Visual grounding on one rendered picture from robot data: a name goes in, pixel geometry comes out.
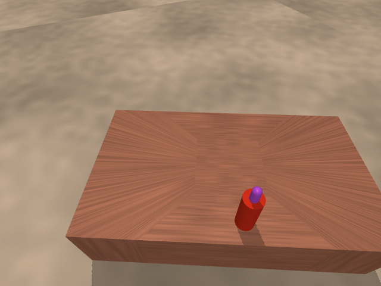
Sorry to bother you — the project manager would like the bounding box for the bottle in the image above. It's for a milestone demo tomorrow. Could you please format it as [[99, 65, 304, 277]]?
[[235, 186, 266, 231]]

